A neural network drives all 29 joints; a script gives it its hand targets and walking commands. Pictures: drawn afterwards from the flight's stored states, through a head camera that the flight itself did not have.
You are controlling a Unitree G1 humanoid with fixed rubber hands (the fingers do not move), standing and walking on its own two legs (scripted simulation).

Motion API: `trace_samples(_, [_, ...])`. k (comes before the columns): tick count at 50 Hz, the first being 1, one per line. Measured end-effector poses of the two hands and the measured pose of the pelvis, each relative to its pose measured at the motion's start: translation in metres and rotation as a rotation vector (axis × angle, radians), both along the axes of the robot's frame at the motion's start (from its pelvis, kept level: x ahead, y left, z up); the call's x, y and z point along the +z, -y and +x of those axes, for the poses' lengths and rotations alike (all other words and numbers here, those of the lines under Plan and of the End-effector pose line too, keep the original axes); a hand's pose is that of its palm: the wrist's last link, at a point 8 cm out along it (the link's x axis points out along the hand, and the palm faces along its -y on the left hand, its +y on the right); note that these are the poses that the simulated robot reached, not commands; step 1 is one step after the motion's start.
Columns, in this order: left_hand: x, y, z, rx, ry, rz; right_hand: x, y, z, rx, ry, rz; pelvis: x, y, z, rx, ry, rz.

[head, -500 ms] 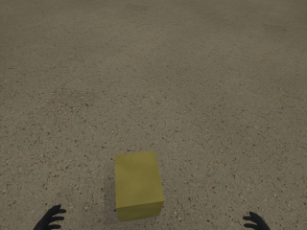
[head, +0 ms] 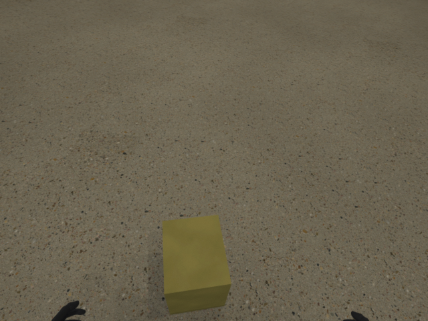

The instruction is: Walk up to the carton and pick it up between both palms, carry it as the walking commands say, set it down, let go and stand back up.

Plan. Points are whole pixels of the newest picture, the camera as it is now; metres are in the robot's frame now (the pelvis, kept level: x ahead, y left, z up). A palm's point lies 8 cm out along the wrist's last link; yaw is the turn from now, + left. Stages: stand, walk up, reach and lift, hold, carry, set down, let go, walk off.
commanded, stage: stand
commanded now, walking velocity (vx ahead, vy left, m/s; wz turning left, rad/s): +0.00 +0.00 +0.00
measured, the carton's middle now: (194, 264) +0.46 +0.06 -0.63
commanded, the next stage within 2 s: none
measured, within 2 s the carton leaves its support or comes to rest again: neither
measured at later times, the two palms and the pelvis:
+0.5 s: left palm out of the picture +0.07 +0.30 -0.10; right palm out of the picture +0.07 -0.31 -0.09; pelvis -0.02 +0.00 +0.00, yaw +0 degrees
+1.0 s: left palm out of the picture +0.07 +0.30 -0.10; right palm out of the picture +0.07 -0.32 -0.10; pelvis -0.02 +0.00 +0.00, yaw +0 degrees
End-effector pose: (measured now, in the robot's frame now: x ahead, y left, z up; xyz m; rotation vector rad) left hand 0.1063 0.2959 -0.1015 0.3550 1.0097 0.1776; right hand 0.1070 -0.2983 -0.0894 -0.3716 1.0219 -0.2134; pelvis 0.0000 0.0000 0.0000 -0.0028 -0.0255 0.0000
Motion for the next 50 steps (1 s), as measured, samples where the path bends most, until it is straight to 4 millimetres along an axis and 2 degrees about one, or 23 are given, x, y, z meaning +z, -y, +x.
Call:
trace_samples(19, [-0.003, -0.004, -0.03, 0.022, -0.069, 0.008, -0.004, 0.011, -0.028, -0.016, -0.063, -0.001, 0.003, 0.004, -0.014, -0.001, 0.014, -0.001])
trace_samples(32, [-0.003, -0.006, -0.036, 0.029, -0.09, 0.012, -0.006, 0.014, -0.036, -0.027, -0.085, -0.001, 0.004, 0.004, -0.019, -0.003, 0.016, -0.001])
trace_samples(50, [-0.002, -0.009, -0.039, 0.036, -0.11, 0.016, -0.006, 0.017, -0.039, -0.031, -0.098, -0.002, 0.005, 0.004, -0.02, -0.003, 0.017, 0.0])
